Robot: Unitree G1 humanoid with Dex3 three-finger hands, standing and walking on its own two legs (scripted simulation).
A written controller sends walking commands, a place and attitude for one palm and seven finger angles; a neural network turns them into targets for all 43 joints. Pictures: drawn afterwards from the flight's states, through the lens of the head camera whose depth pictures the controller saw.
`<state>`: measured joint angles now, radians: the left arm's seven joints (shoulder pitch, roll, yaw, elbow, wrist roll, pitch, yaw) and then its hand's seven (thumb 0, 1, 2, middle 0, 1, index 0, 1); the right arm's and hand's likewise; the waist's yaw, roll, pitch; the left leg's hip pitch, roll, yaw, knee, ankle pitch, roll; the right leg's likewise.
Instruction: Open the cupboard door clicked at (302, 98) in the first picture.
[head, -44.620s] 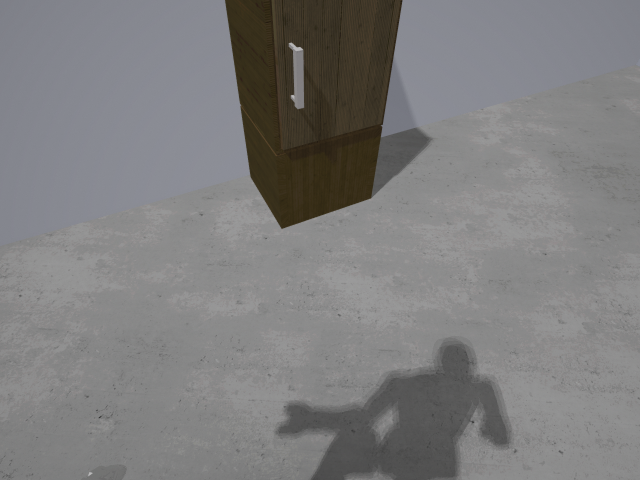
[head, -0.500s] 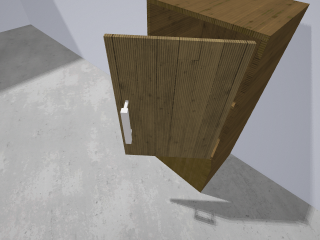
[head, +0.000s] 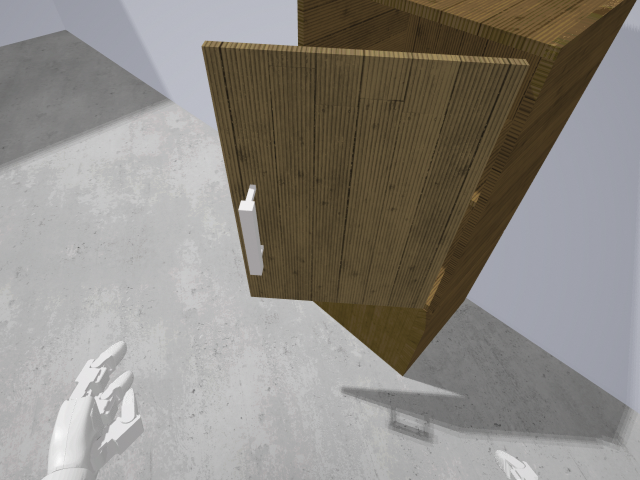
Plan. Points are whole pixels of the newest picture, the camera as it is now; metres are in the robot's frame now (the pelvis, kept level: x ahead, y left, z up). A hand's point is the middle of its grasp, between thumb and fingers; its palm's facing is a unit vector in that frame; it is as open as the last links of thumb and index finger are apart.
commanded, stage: raise the hand with hooked fingers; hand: left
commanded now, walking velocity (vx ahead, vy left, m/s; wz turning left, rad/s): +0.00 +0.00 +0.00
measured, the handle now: (254, 232) +0.54 +0.14 -0.06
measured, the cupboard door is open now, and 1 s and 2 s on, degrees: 40 40 40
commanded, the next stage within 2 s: move the hooked fingers beside the handle in 1.92 s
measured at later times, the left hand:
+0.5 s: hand (152, 421) +0.20 +0.22 -0.05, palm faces -0.01 -1.00 -0.07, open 10.1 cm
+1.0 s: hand (133, 394) +0.23 +0.26 -0.05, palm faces -0.03 -1.00 -0.05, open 13.0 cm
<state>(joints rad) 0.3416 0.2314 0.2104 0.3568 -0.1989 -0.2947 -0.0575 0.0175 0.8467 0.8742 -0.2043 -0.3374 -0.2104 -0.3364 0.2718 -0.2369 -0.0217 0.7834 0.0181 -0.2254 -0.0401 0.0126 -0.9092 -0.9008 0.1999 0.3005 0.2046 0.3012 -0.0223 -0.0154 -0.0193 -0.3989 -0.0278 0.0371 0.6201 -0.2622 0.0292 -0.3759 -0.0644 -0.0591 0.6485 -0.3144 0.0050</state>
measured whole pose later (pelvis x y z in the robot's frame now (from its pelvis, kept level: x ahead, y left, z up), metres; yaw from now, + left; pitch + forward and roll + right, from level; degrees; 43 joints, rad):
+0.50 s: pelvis +0.00 -0.03 -0.10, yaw -1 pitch +17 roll -3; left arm 0.34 0.32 0.40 0.12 -0.41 -0.40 -0.55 0.02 0.30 0.65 -0.24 -0.68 -0.25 -0.68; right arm 0.14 -0.20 -0.02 0.61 0.02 -0.28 -0.06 0.02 -0.91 -0.90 0.20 0.30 0.21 0.30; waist 0.04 0.02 -0.14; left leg -1.05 0.05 -0.05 1.29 -0.55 -0.02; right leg -0.97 0.00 -0.12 1.24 -0.57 -0.04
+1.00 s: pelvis -0.01 +0.00 -0.09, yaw -1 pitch +17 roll -4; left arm 0.21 0.37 0.39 0.21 -0.39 -0.39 -0.51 0.00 -0.28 0.40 -0.28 -1.06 -0.29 -1.06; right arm 0.25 -0.27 0.00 0.55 0.03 -0.27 -0.07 0.02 -0.91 -0.90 0.20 0.30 0.21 0.30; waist -0.01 0.01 -0.14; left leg -1.03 0.03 -0.02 1.25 -0.51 0.03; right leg -0.96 -0.02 -0.09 1.19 -0.52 0.00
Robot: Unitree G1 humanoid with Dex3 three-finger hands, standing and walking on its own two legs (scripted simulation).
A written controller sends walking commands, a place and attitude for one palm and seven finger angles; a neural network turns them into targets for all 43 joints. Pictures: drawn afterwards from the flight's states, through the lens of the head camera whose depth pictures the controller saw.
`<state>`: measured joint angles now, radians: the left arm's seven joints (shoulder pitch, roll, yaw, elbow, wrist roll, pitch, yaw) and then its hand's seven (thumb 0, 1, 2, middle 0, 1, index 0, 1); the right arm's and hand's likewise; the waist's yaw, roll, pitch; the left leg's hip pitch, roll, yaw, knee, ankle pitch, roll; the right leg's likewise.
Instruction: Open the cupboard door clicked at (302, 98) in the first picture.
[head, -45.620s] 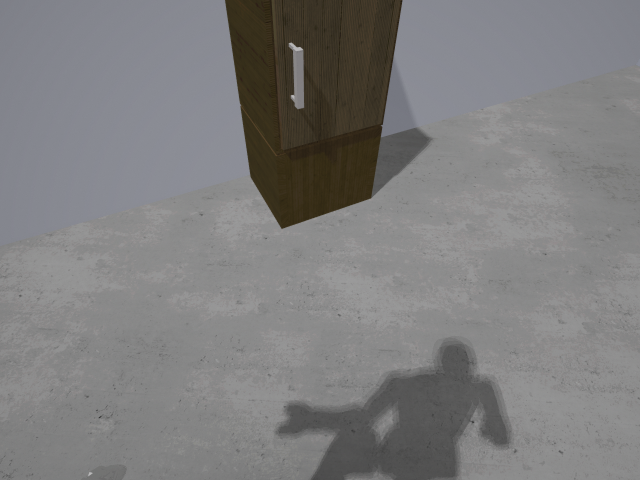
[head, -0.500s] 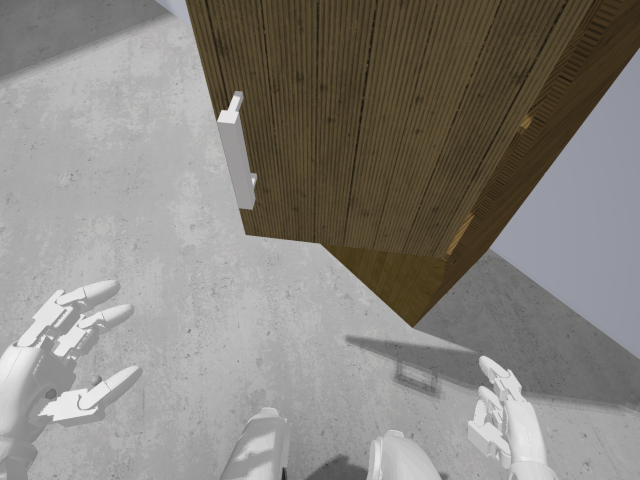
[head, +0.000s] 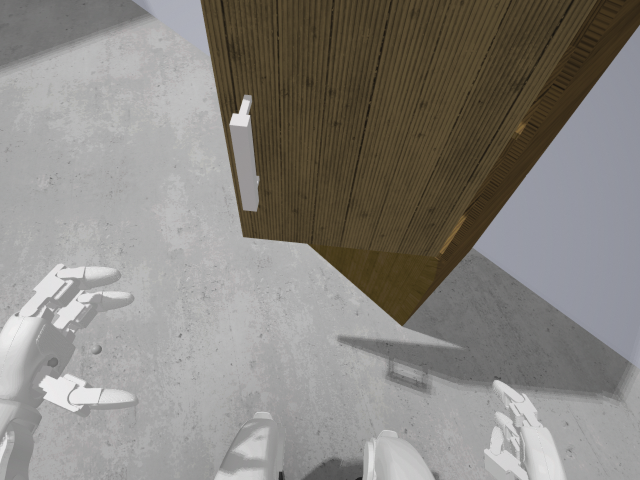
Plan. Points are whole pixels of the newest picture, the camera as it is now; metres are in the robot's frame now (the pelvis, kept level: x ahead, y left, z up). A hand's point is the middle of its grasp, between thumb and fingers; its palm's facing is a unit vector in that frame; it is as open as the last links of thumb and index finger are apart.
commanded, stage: raise the hand with hooked fingers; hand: left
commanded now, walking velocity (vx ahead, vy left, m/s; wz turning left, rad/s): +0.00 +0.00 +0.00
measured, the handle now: (249, 157) +0.55 +0.15 +0.03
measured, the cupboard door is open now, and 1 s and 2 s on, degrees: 40 40 40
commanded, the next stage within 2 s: move the hooked fingers beside the handle in 0.92 s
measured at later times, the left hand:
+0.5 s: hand (94, 294) +0.30 +0.28 +0.05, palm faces -0.01 -1.00 -0.05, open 14.0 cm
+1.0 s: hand (115, 293) +0.30 +0.26 +0.05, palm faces -0.01 -1.00 -0.04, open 14.0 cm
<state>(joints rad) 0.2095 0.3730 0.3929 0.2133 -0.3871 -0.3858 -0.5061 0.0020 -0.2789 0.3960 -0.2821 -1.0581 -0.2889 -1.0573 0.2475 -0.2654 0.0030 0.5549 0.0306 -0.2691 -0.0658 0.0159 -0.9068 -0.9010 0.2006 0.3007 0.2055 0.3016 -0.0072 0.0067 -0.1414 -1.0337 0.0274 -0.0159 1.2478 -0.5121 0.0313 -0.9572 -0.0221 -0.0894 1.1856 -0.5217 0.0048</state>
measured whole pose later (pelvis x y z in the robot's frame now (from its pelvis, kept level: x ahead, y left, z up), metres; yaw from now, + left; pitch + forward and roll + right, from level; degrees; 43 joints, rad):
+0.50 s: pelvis +0.01 +0.00 +0.01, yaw +0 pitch +19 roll -4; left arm 0.01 0.43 0.44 0.36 -0.37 -0.33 -0.54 -0.01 -0.50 0.30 -0.30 -1.20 -0.30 -1.20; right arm 0.26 -0.28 0.02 0.54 0.03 -0.21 -0.07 0.01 -0.91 -0.90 0.20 0.30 0.21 0.30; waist -0.01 0.01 -0.14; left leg -1.03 0.02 -0.01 1.21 -0.51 0.04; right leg -0.95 -0.02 -0.08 1.15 -0.52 0.01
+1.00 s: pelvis +0.02 -0.01 +0.00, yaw -1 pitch +19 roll -3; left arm 0.03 0.41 0.44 0.38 -0.39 -0.35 -0.55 -0.01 -0.50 0.30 -0.30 -1.20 -0.30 -1.20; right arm 0.25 -0.27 0.02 0.53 0.03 -0.19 -0.06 0.01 -0.91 -0.90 0.20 0.30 0.21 0.30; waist -0.01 0.02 -0.15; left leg -1.03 0.04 -0.02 1.22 -0.53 0.02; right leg -0.96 -0.01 -0.09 1.17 -0.54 -0.01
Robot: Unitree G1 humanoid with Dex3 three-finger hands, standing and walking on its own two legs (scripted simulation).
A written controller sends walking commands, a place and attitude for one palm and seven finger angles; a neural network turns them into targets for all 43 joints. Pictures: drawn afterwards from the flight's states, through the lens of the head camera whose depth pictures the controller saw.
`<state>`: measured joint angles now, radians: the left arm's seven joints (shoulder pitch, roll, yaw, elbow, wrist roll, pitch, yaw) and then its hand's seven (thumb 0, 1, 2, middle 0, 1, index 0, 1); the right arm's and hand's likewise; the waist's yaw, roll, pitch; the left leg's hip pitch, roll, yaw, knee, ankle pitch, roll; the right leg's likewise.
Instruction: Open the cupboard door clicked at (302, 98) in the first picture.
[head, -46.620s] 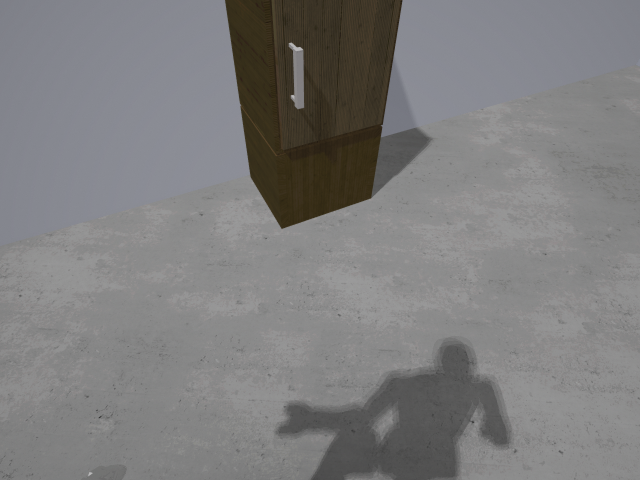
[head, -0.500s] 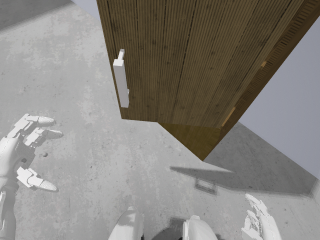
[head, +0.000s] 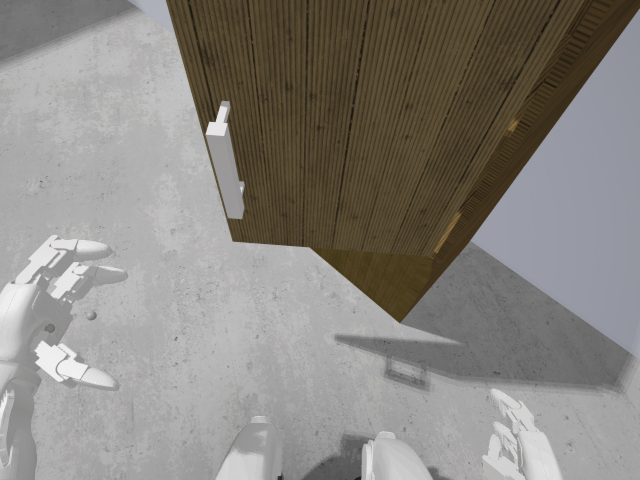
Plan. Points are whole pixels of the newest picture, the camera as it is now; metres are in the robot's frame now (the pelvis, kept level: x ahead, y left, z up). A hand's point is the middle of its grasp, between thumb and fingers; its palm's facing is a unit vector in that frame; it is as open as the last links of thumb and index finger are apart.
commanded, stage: move the hooked fingers beside the handle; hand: left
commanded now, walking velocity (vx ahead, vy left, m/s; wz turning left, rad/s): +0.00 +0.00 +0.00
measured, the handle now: (230, 164) +0.53 +0.17 +0.03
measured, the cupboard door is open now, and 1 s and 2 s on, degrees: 40 40 40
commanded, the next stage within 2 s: none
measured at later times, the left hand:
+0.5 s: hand (121, 269) +0.34 +0.26 +0.04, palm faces -0.01 -1.00 -0.02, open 14.0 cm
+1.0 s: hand (152, 224) +0.41 +0.24 +0.04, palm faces -0.01 -1.00 -0.01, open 14.0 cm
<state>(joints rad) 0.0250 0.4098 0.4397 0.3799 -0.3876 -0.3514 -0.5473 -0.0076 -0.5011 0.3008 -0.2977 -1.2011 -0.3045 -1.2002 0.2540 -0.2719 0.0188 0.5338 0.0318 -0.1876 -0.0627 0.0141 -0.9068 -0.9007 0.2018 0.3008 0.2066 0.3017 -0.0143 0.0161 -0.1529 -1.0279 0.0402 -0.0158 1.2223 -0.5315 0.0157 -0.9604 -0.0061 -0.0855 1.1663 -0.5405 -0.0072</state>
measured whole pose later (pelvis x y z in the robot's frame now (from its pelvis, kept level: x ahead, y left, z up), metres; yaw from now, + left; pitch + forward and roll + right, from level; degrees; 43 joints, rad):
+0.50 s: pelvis +0.00 +0.00 +0.00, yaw +0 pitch +20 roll -3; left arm -0.21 0.42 0.41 0.56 -0.31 -0.35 -0.48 -0.01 -0.50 0.30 -0.30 -1.20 -0.30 -1.20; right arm 0.27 -0.27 0.03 0.56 0.03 -0.13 -0.07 0.01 -0.91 -0.90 0.20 0.30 0.21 0.30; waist -0.04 0.01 -0.15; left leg -1.04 0.04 0.00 1.21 -0.52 0.02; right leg -0.98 -0.01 -0.07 1.16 -0.53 0.00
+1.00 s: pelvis +0.00 +0.01 +0.00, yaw -1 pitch +22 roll -3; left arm -0.48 0.44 0.41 0.80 -0.23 -0.40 -0.42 -0.01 -0.50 0.30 -0.30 -1.20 -0.30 -1.20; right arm 0.29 -0.27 0.02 0.60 0.02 -0.06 -0.05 0.01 -0.91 -0.90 0.20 0.30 0.21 0.30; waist -0.07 0.01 -0.15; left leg -1.09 0.04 0.01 1.23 -0.52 0.03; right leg -1.03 0.00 -0.06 1.17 -0.52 0.00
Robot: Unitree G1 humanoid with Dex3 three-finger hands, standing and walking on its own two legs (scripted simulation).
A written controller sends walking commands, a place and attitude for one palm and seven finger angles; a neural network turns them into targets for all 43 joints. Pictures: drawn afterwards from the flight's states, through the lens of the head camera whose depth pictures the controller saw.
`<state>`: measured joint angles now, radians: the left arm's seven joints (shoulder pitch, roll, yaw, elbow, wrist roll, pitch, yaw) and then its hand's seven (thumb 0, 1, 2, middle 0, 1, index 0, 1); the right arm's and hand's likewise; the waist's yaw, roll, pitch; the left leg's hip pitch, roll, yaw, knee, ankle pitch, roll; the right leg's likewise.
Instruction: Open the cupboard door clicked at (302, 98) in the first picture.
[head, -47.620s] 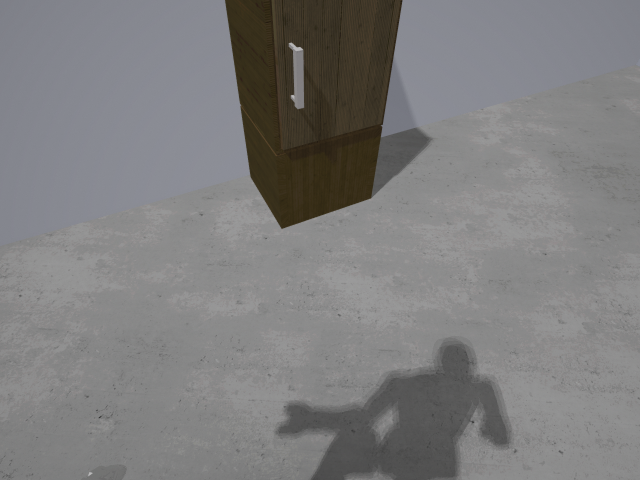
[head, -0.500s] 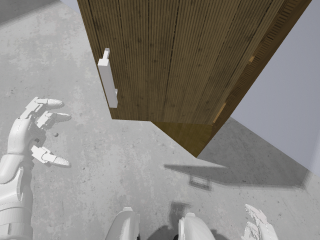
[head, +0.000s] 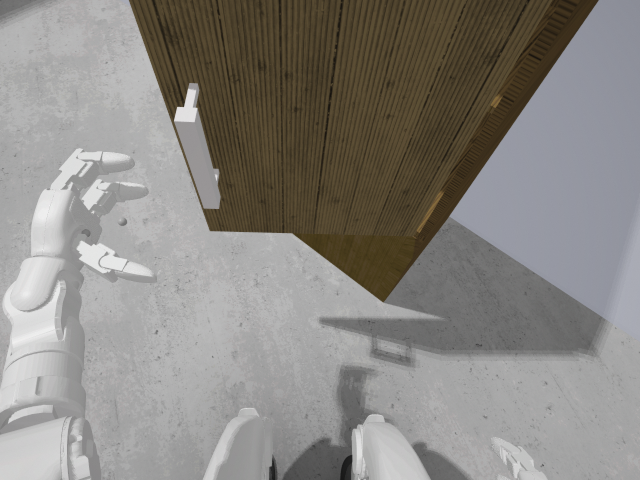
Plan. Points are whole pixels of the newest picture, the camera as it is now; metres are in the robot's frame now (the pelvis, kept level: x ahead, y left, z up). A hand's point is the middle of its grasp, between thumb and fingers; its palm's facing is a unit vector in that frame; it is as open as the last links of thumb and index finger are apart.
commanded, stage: move the hooked fingers beside the handle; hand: left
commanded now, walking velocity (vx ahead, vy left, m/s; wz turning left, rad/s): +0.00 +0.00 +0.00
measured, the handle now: (203, 152) +0.53 +0.17 +0.03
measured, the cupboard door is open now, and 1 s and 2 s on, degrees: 40 40 38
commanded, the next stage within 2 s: slide the fingers in behind the handle in 1.42 s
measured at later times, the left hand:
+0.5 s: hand (147, 183) +0.47 +0.23 +0.04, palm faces +0.01 -1.00 -0.01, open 14.0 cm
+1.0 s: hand (155, 173) +0.48 +0.23 +0.04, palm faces +0.02 -1.00 -0.01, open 14.0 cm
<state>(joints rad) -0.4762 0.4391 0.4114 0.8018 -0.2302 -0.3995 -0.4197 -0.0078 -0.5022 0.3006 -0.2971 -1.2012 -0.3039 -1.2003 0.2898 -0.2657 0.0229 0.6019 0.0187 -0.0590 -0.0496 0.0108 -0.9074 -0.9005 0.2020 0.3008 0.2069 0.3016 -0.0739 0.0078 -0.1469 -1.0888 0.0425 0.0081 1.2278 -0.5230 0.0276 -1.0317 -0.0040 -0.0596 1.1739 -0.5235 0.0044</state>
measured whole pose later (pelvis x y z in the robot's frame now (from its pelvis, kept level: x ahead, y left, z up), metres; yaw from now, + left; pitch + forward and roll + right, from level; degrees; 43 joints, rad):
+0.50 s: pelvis -0.01 -0.01 -0.01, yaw +0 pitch +25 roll -3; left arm -0.76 0.54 0.44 1.07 -0.16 -0.42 -0.39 -0.01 -0.50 0.30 -0.30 -1.20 -0.30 -1.20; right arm 0.31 -0.28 0.03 0.63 0.01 0.01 -0.04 0.01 -0.91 -0.90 0.20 0.30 0.21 0.30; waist -0.13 0.01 -0.14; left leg -1.19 0.05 -0.01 1.28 -0.53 0.02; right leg -1.13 0.01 -0.07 1.23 -0.53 -0.01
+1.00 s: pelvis +0.00 +0.00 -0.01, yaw -1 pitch +26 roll -4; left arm -0.76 0.52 0.46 1.04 -0.13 -0.43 -0.34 -0.01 -0.50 0.30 -0.30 -1.20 -0.30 -1.20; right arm 0.34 -0.26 0.04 0.63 0.00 0.06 -0.02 0.01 -0.91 -0.90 0.20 0.30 0.21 0.30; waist -0.14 0.02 -0.13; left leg -1.18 0.06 0.00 1.26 -0.53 0.02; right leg -1.12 0.01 -0.06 1.20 -0.52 0.00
